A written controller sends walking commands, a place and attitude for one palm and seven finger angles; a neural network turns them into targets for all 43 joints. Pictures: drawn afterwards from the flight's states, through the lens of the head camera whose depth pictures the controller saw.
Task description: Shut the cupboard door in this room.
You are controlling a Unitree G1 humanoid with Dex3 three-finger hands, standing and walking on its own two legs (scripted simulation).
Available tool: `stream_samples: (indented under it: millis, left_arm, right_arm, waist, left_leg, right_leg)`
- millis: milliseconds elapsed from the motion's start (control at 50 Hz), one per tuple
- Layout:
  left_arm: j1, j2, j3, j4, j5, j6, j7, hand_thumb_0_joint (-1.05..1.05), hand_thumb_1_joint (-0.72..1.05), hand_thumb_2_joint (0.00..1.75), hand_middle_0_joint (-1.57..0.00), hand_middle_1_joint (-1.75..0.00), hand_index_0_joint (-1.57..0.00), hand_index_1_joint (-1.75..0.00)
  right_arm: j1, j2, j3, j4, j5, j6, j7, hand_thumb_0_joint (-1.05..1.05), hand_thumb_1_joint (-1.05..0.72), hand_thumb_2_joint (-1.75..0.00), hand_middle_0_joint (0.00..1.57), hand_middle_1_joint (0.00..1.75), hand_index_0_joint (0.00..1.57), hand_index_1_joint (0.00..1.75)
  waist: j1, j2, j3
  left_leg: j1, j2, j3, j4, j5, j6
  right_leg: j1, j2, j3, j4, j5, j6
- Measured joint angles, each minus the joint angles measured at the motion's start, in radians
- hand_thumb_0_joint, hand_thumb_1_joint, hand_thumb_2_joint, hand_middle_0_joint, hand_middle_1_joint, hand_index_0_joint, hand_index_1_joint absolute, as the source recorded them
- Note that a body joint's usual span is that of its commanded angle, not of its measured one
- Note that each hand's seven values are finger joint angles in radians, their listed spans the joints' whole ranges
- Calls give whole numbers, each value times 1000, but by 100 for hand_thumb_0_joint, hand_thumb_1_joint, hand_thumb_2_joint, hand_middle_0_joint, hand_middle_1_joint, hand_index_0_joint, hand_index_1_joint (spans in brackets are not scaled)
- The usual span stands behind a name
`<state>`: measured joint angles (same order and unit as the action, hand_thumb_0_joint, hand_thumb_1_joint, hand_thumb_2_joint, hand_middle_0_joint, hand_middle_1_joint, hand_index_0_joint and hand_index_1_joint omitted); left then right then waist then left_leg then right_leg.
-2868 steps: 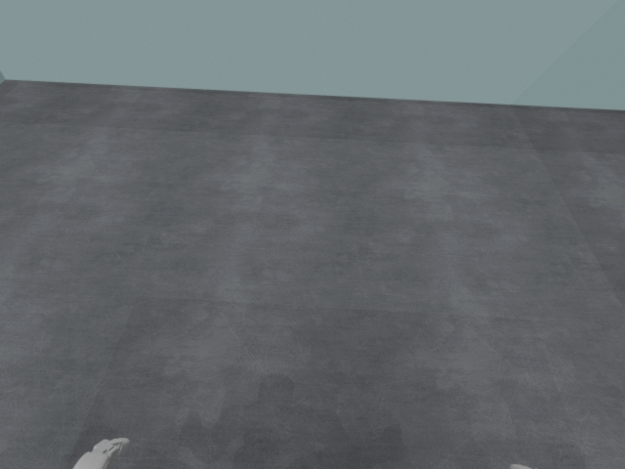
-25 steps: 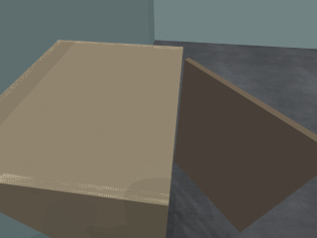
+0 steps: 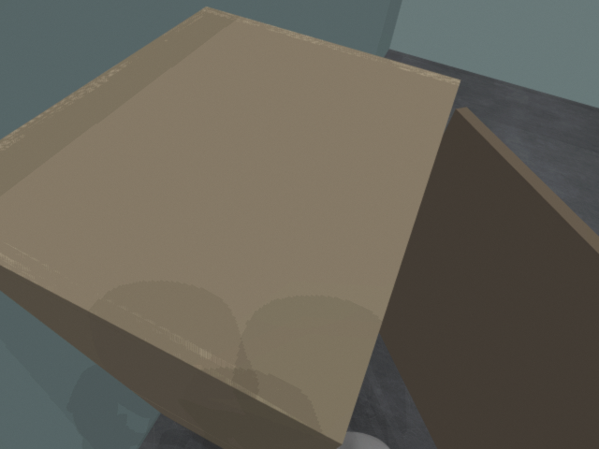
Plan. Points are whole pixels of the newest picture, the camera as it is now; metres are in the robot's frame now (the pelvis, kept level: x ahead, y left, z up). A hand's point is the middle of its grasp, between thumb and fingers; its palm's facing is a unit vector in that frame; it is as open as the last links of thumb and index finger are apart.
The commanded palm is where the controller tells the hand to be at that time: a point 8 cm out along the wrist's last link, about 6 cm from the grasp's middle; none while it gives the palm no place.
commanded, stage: shuffle to correct the standing spot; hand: left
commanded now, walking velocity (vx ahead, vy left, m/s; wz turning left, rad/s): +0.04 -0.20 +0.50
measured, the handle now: out of the picture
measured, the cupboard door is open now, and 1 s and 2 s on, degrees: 45 46 57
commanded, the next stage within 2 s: none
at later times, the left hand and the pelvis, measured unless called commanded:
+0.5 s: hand out of the picture +0.03 +0.07 -0.20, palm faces +0.24 -0.94 -0.23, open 7.4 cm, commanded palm none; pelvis +0.00 -0.13 -0.03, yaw +13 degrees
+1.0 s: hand out of the picture -0.11 -0.06 -0.17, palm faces +0.44 -0.88 -0.18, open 7.4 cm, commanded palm none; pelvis -0.04 -0.23 +0.00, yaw +21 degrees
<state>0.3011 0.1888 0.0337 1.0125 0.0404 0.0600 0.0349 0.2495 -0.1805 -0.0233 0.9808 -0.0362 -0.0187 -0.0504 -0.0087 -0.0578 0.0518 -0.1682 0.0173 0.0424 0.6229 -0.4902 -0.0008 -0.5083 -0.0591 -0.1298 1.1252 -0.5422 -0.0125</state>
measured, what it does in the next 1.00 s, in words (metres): steps to the right, turning left: right foot, then left foot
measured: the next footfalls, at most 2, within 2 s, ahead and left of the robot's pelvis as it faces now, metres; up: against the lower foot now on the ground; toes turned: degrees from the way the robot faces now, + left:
right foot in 0.28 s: +0.17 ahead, -0.23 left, +0.00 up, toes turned +18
left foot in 0.44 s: -0.09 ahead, +0.00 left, +0.00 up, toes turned +16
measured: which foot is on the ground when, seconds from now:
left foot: down 0.00-0.26, up 0.28-0.42, down 0.44-0.62, up 0.64-0.80, down 0.82-1.00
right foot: up 0.00-0.26, down 0.28-0.84, up 0.86-1.00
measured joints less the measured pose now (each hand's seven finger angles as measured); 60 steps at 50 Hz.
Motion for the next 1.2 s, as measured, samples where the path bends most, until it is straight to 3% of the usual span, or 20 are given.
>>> stream_samples:
  millis: [60, 120, 180, 240, 280, 320, 360, 440, 500, 560, 600, 640, 740, 780, 820, 880, 980, 1080, 1160, 1200]
  left_arm:
    - [-35, 15, 5, -24, -4, 16, -14, 1, 92, 90, -20, -30, -20, -30]
    - [-86, 26, 10, -81, -12, 11, -25, 1, 92, 90, -20, -30, -20, -30]
    - [-129, 22, 10, -136, -24, 3, -34, 1, 92, 90, -20, -30, -20, -30]
    - [-141, 20, 7, -182, -36, -21, -39, 1, 91, 90, -20, -30, -20, -30]
    - [-142, 52, 1, -220, -30, -49, -40, 1, 91, 90, -20, -30, -20, -30]
    - [-202, 13, 3, -220, -22, -49, -20, 0, 91, 90, -20, -30, -19, -30]
    - [-206, -24, -12, -221, -10, -40, -13, 0, 91, 90, -20, -30, -19, -30]
    - [-161, -22, -18, -197, -4, -14, 1, 0, 91, 90, -20, -30, -19, -30]
    - [-105, 11, -2, -134, -15, 17, 17, 0, 92, 90, -20, -30, -20, -30]
    - [-72, 27, 1, -95, -28, 41, 12, 0, 94, 90, -20, -30, -20, -30]
    - [-54, 24, 2, -105, -37, 24, -6, 0, 94, 90, -20, -30, -20, -30]
    - [-22, 41, 3, -131, -32, -11, -17, 0, 93, 90, -20, -30, -20, -30]
    - [-8, 14, -11, -105, -11, 7, -11, 0, 92, 90, -20, -30, -20, -30]
    - [-1, 12, -7, -107, -9, 16, -4, 1, 92, 90, -20, -30, -20, -30]
    - [9, 16, -4, -108, -11, 18, 3, 1, 92, 90, -20, -30, -20, -30]
    - [34, 28, 8, -82, -21, 18, 16, 1, 91, 90, -20, -30, -20, -30]
    - [47, -3, 5, -68, -30, 45, -13, 1, 91, 90, -20, -30, -20, -30]
    - [60, -18, 13, -107, -34, 19, -24, 1, 91, 90, -20, -30, -20, -30]
    - [46, -22, 8, -75, -15, 5, -15, 1, 91, 90, -20, -30, -20, -30]
    - [44, -21, 3, -70, -10, 11, -10, 1, 91, 90, -20, -30, -20, -30]
  right_arm:
    - [49, 4, 9, -5, -6, 0, -8, 0, -91, -90, 20, 30, 20, 30]
    - [91, 13, 22, 12, -14, 12, -4, 0, -91, -90, 20, 30, 20, 30]
    - [113, 8, 27, 23, -19, 32, 8, 0, -91, -90, 20, 30, 20, 30]
    - [120, -8, 19, 16, -14, 51, 22, 0, -90, -90, 21, 30, 20, 30]
    - [139, -2, 7, -14, 2, 64, 30, 0, -90, -90, 21, 30, 20, 30]
    - [92, -53, -11, -36, 8, 81, 30, 0, -90, -90, 21, 30, 20, 30]
    - [38, -107, -31, -55, 0, 87, 31, 0, -91, -90, 21, 30, 20, 30]
    - [-31, -122, -38, -94, 10, 71, 39, 0, -91, -90, 20, 30, 20, 30]
    - [-27, -63, -20, -82, -8, 55, 26, 2, -92, -90, 20, 30, 20, 30]
    - [40, -34, -8, -84, -14, 52, 9, 3, -92, -90, 20, 30, 19, 30]
    - [61, -33, -3, -72, -13, 68, 9, 2, -92, -90, 20, 30, 20, 30]
    - [67, -29, -1, -67, 0, 86, 16, 2, -91, -90, 20, 30, 20, 30]
    - [24, -48, -11, -71, 13, 109, 26, 1, -91, -90, 20, 30, 20, 30]
    - [14, -36, -5, -68, 12, 108, 31, 1, -91, -90, 20, 30, 20, 30]
    - [19, -19, 1, -67, 12, 91, 37, 0, -91, -90, 20, 30, 20, 30]
    - [21, 33, 18, -34, 5, 70, 22, 0, -91, -90, 20, 30, 20, 30]
    - [79, 59, 32, -2, -12, 65, -3, 0, -91, -90, 20, 30, 20, 30]
    - [60, 36, 15, 15, -4, 83, 7, 0, -90, -90, 21, 30, 20, 30]
    - [0, 7, -12, -3, 21, 102, 8, 0, -91, -90, 21, 30, 20, 30]
    - [-14, 2, -14, -5, 21, 103, 8, 0, -91, -90, 20, 30, 20, 30]
  waist:
    - [-17, 27, 2]
    - [-14, 49, 17]
    - [-13, 85, 35]
    - [-14, 114, 41]
    - [-40, 45, 9]
    - [-41, 82, 63]
    - [-28, 116, 92]
    - [-25, 51, 85]
    - [4, -64, 76]
    - [-5, -35, 36]
    - [-1, 14, 33]
    - [17, 9, 22]
    - [4, 78, 26]
    - [12, 60, 13]
    - [13, 32, 0]
    - [36, -59, 15]
    - [34, -14, 8]
    - [48, 55, 18]
    - [18, 95, 46]
    - [13, 86, 43]
  left_leg:
    - [35, 20, -63, -38, 22, -15]
    - [67, 45, -121, -86, 47, -43]
    - [85, 81, -163, -107, 54, -74]
    - [54, 109, -190, -36, 20, -86]
    - [-68, 48, -185, 163, -68, -42]
    - [-153, 47, -179, 400, -151, -5]
    - [-163, 29, -143, 460, -185, 8]
    - [-77, -24, -29, 238, -108, 14]
    - [31, -37, 18, 152, -82, -33]
    - [61, 14, -33, 96, -57, -68]
    - [47, 47, -79, 95, -34, -74]
    - [-38, 28, -95, 215, -45, -44]
    - [-128, 16, -103, 449, -118, 25]
    - [-98, 0, -55, 382, -111, 39]
    - [-9, -15, -10, 141, 6, 48]
    - [102, -41, 51, -20, -2, 5]
    - [108, 10, 23, -31, 32, -28]
    - [38, 59, -11, 19, 37, -66]
    - [-91, 54, -74, 239, -70, -11]
    - [-130, 26, -59, 324, -91, 4]
  right_leg:
    - [-78, 21, 56, 173, 37, 12]
    - [-138, 18, 95, 212, 58, 17]
    - [-145, 6, 103, 90, 65, 24]
    - [-65, 13, 100, -182, 115, 21]
    - [-16, -57, 152, -387, 264, -18]
    - [-81, -83, 117, -275, 290, 21]
    - [-110, -79, 112, -238, 266, 50]
    - [-139, -76, 127, -213, 276, 53]
    - [-116, -53, 165, -101, 128, 42]
    - [-75, 13, 137, 7, 76, 26]
    - [8, 35, 114, -124, 98, 15]
    - [77, 24, 142, -321, 227, -3]
    - [48, 31, 65, -353, 262, -26]
    - [36, 29, 59, -392, 300, -31]
    - [21, 28, 54, -406, 321, -31]
    - [-18, 48, 128, -227, 164, -17]
    - [3, 101, 151, 43, 98, -2]
    - [185, 60, 141, -321, 187, -6]
    - [199, 100, 103, -405, 163, -35]
    - [204, 112, 91, -449, 212, -52]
